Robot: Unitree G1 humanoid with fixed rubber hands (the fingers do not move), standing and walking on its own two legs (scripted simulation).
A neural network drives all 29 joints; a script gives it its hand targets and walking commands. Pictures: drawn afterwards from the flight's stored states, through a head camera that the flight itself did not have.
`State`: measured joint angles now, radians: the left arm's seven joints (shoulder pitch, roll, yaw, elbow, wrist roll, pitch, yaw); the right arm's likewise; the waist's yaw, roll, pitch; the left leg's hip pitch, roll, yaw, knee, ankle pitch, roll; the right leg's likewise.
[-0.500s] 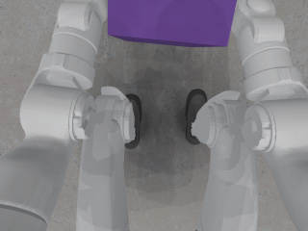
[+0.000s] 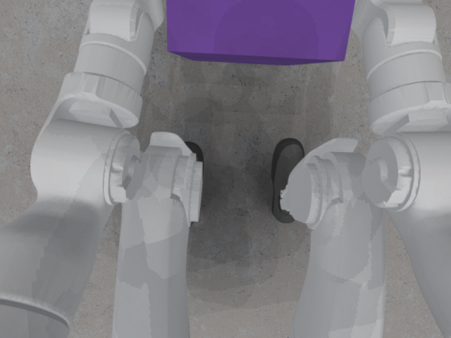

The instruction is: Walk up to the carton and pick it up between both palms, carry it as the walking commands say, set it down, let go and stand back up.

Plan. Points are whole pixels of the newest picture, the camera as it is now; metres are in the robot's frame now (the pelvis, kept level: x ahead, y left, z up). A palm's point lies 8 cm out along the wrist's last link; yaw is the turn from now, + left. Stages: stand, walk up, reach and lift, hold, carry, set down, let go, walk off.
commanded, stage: set down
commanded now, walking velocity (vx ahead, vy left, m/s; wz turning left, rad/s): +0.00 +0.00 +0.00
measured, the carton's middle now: out of the picture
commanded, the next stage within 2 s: none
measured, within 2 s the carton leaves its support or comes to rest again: rests again in 0.18 s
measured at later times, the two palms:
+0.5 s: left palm out of the picture +0.55 +0.14 -0.18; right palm out of the picture +0.56 -0.14 -0.18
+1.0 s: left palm out of the picture +0.55 +0.15 -0.18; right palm out of the picture +0.55 -0.14 -0.18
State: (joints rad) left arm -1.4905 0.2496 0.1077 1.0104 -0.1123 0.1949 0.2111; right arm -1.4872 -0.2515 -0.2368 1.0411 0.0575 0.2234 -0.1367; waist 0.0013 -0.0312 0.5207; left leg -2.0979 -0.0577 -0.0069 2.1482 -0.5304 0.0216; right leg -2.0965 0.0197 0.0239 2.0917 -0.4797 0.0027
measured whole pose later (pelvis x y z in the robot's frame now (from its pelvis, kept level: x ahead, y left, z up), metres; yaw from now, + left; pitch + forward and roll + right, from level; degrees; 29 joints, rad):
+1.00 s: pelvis +0.03 +0.00 -0.02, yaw +0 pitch +38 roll -4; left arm -1.38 0.20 0.19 1.03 -0.03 0.17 0.13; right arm -1.38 -0.20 -0.36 1.06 -0.05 0.18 -0.06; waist 0.00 0.03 0.27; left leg -2.29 -0.08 -0.02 2.19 -0.56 0.02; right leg -2.27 0.07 0.04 2.13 -0.53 0.02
